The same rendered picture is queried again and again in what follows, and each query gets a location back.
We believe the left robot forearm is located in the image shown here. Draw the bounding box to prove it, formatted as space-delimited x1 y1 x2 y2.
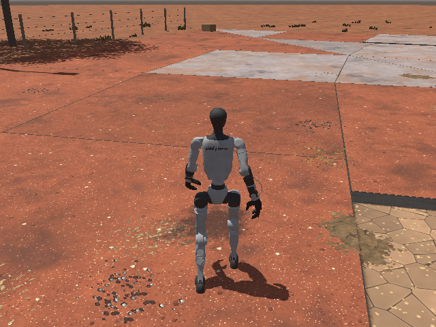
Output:
185 163 194 183

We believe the right robot hand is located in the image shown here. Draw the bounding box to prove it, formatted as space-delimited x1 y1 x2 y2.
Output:
246 199 262 219

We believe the robot right shin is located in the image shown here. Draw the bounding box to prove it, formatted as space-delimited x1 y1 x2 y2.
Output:
229 219 238 260

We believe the robot left upper arm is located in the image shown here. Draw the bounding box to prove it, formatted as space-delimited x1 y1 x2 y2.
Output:
187 137 204 172

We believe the right robot forearm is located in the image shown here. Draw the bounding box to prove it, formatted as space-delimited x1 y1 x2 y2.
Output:
243 166 259 201

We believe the robot right upper arm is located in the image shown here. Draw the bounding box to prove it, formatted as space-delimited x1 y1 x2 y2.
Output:
232 137 249 176

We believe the robot right thigh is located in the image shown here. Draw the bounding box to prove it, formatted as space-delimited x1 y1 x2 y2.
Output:
227 189 240 231

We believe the left robot hand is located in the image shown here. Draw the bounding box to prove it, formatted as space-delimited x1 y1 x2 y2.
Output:
185 178 201 190

